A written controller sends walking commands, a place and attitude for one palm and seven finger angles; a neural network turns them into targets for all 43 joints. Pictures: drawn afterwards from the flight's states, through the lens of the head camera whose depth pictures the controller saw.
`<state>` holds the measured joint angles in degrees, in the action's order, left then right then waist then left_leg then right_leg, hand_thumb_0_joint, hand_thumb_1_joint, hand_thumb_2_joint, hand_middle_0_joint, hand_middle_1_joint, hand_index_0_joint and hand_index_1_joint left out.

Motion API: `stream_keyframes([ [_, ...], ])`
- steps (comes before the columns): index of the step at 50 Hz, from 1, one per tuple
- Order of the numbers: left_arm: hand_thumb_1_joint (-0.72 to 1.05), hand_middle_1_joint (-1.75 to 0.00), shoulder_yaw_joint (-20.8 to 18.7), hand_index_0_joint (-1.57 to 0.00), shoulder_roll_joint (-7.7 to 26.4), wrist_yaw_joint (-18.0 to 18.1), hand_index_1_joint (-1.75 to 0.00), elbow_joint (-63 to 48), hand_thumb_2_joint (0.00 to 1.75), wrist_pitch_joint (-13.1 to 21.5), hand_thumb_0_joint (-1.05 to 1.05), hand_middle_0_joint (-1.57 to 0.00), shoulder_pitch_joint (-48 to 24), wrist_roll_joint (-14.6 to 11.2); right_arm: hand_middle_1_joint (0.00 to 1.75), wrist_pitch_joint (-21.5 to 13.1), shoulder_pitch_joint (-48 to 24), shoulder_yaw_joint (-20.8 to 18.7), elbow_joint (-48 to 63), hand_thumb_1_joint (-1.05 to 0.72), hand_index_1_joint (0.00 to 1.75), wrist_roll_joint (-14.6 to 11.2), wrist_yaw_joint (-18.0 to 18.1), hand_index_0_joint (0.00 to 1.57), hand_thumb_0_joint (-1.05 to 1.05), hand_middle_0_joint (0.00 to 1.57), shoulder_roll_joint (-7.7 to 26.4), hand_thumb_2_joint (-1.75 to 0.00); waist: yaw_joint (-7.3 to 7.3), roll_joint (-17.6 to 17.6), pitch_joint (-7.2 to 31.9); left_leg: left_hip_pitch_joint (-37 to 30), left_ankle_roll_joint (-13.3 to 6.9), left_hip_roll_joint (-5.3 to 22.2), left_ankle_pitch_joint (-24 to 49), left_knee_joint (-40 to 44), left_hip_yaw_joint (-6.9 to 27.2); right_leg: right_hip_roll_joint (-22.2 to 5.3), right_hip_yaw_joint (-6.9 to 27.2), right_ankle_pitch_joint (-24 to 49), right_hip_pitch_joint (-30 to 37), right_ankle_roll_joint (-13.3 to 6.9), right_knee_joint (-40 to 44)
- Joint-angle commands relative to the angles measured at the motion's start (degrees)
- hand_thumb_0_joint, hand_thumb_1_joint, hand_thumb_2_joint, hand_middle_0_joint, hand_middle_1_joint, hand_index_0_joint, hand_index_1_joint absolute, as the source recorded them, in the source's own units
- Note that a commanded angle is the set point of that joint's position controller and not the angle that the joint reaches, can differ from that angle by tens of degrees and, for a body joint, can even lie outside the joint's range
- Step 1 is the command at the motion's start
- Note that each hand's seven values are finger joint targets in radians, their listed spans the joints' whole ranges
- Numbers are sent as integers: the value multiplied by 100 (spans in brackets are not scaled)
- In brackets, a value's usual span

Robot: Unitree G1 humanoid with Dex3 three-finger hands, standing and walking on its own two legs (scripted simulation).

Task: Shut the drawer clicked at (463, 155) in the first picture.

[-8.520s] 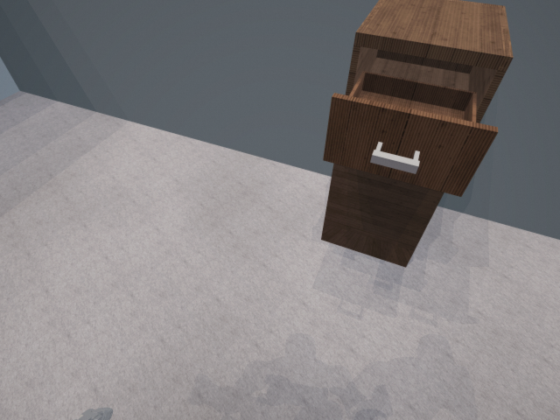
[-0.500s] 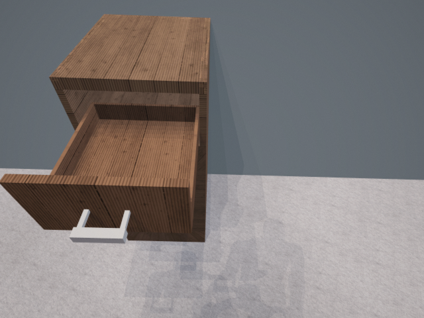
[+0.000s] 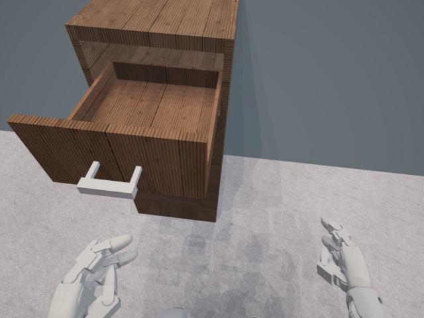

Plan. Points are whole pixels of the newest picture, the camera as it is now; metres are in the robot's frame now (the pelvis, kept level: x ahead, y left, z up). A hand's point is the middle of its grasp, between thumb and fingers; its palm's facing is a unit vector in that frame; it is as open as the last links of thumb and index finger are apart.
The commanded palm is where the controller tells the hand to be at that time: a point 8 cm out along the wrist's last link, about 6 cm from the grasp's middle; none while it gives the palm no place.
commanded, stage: raise the hand and make a fist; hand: left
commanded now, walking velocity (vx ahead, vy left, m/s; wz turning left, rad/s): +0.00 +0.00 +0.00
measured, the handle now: (112, 178) +0.33 +0.23 +0.08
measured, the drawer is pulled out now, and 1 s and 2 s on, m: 0.29 0.29 0.29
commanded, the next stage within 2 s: bring the fist close to the handle in 1.42 s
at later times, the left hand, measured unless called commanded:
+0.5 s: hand (98, 270) +0.16 +0.18 +0.11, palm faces +0.04 -1.00 -0.09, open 3.4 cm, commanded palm +0.11 +0.23 +0.12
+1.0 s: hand (78, 265) +0.15 +0.18 +0.16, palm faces +0.03 -0.99 -0.11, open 3.2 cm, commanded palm +0.10 +0.24 +0.18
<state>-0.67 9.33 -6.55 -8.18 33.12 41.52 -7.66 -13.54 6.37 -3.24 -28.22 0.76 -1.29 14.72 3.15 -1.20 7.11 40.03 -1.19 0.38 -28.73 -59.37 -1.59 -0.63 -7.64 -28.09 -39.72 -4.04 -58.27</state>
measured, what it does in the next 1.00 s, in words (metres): stands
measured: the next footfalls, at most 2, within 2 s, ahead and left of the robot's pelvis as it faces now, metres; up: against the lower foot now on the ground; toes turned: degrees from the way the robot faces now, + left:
none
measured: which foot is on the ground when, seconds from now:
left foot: down 0.00-1.00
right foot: down 0.00-1.00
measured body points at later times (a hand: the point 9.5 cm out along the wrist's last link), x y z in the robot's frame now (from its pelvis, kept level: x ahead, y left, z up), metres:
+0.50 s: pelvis +0.00 +0.00 +0.02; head +0.02 -0.01 +0.47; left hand +0.16 +0.23 +0.11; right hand +0.15 -0.25 -0.06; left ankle +0.01 +0.11 -0.67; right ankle +0.02 -0.08 -0.67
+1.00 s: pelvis +0.01 +0.02 +0.04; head -0.01 +0.00 +0.49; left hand +0.14 +0.24 +0.17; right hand +0.23 -0.17 +0.00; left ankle +0.01 +0.11 -0.67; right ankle +0.02 -0.08 -0.67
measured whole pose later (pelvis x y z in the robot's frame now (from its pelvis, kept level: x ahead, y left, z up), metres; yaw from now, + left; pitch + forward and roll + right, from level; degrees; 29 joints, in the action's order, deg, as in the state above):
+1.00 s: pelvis +0.01 +0.02 +0.04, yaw +1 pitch +1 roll -1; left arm -6.2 13.4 -11.6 -29.7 7.1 40.9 -13.8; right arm -18.0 12.0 4.2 -30.6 -3.5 2.6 11.0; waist 3.6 3.2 5.1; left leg 22.2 -2.3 -0.5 -23.5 -44.7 -1.3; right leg -0.4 -7.5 -22.1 -21.2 -2.1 -42.2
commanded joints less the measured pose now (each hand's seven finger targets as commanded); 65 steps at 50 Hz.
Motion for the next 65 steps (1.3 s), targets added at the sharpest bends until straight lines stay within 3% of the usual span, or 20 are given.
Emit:
stream_keyframes([
  [1,90,-84,-124,-70,79,-403,-84,-1581,90,341,0,-70,-770,-458,30,-127,108,-28,900,-90,30,-135,130,20,0,20,488,-90,-542,-33,401,84,-84,-50,835,490,352,86,837,613,0,197,1070],
  [4,90,-91,-99,-76,375,-949,-91,-1456,90,-361,0,-76,-861,-645,30,-149,168,43,1026,-90,30,-285,326,20,0,20,575,-90,-591,-302,606,183,-135,-90,555,468,286,-22,1254,-136,421,308,1640],
  [6,90,-95,-309,-80,712,-1101,-95,-1651,90,-846,0,-80,-913,-645,30,-152,232,73,1093,-90,30,-363,426,20,0,20,560,-90,-462,-88,834,62,-142,-101,630,599,277,-117,1343,-193,791,337,1798],
  [9,90,-101,-922,-86,1074,-876,-101,-1559,90,-1429,0,-86,-729,-654,30,-75,88,126,1023,-90,30,-363,528,20,0,20,427,-90,-235,-187,909,-28,-132,-69,932,788,338,-138,1268,191,1206,366,1784],
  [11,90,-106,-1195,-90,943,-622,-106,-1618,90,-1577,0,-90,-506,-788,30,-6,26,147,952,-90,30,-352,555,20,0,20,280,-90,-87,-159,755,-84,-73,-58,1116,947,346,-186,1194,634,1442,385,1778],
  [12,90,-108,-1158,-92,780,-501,-108,-1690,90,-1577,0,-92,-446,-840,30,1,-25,167,946,-90,30,-357,548,20,0,20,243,-90,-54,18,590,-168,-53,-54,1135,1061,334,-164,1093,669,1402,362,1784],
  [16,90,-117,-1384,-100,885,-157,-117,-1850,90,-1390,0,-100,-211,-830,30,-85,23,145,811,-90,30,-335,512,20,0,20,199,-90,-18,91,380,-273,-34,-28,1242,1267,320,-143,979,832,1446,354,1807],
  [19,90,-123,-1114,-106,862,-292,-123,-2063,90,-1150,0,-106,-268,-748,30,-260,63,134,770,-90,30,-338,460,20,0,20,299,-90,-162,260,291,-437,-68,-28,1233,1303,303,-162,1010,691,1314,374,1930],
  [25,90,-136,-865,-118,743,-722,-136,-2254,90,-1033,0,-118,40,-903,30,-675,209,61,681,-90,30,-403,430,20,0,20,430,-90,-257,-2,407,-859,-95,-48,1451,1404,346,-150,948,1168,1407,418,2071],
  [29,90,-145,-1260,-126,1014,-514,-145,-2409,90,-1184,0,-126,241,-841,30,-715,126,55,644,-90,30,-388,446,20,0,20,405,-90,-75,172,282,-1077,-83,-24,1542,1644,358,-31,682,1133,1462,289,2012],
  [31,90,-149,-1274,-130,953,-417,-149,-2603,90,-1254,0,-130,289,-841,30,-692,106,72,684,-90,30,-407,439,20,0,20,352,-90,-43,279,244,-1169,-67,-21,1593,1756,342,-14,593,1245,1532,267,1994],
  [34,90,-156,-1176,-136,877,-384,-156,-2876,90,-1368,0,-136,226,-820,30,-700,58,136,706,-90,30,-392,416,20,0,20,361,-90,-37,499,220,-1426,-59,7,1768,1885,376,46,410,1515,1576,235,1958],
  [36,90,-160,-806,-140,654,-459,-160,-3047,90,-1470,0,-140,114,-806,30,-754,69,202,747,-90,30,-408,387,20,0,20,374,-90,-133,567,56,-1539,-43,26,1745,1958,403,64,321,1539,1493,249,1972],
  [38,90,-160,-636,-140,617,-535,-160,-3140,90,-1587,0,-140,49,-782,30,-833,72,239,749,-90,30,-411,377,20,0,20,393,-90,-170,478,19,-1628,-51,44,1733,1997,458,77,309,1557,1499,260,2019],
  [42,90,-160,-873,-140,909,-555,-160,-3095,90,-1962,0,-140,-97,-684,30,-837,1,286,728,-90,30,-438,429,20,0,20,389,-90,-126,175,-191,-1614,-43,71,1472,2182,501,97,336,1326,1590,266,2213],
  [50,90,-160,-1233,-140,1032,-388,-160,-3622,90,-2359,0,-140,-243,-769,30,-851,-134,429,684,-90,30,-476,454,20,0,20,284,-90,7,580,-132,-2008,52,77,1595,2537,514,109,227,1415,1957,234,2415],
  [54,90,-160,-1143,-140,842,-528,-160,-3166,90,-2496,0,-140,-107,-893,30,-948,-232,437,588,-90,30,-505,478,20,0,20,335,-90,-11,150,-358,-1962,18,72,1563,2552,501,125,273,1459,1986,258,2588],
  [58,90,-160,-1036,-140,899,-629,-160,-3276,90,-2556,0,-140,-267,-884,30,-1067,-170,437,623,-90,30,-513,488,20,0,20,386,-90,-29,258,-343,-1974,0,32,1457,2599,478,96,332,1326,2003,268,2649],
  [61,90,-160,-1325,-140,1126,-537,-160,-3359,90,-2478,0,-140,-158,-810,30,-1112,-122,400,579,-90,30,-483,482,20,0,20,356,-90,38,420,-143,-2049,-6,5,1591,2564,419,67,410,1378,2131,256,2694],
  [65,90,-160,-1495,-140,1127,-396,-160,-3318,90,-2262,0,-140,-265,-867,30,-1134,-116,383,496,-90,30,-470,491,20,0,20,337,-90,37,361,-270,-2002,-1,-5,1539,2545,390,65,430,1254,2084,256,2750],
])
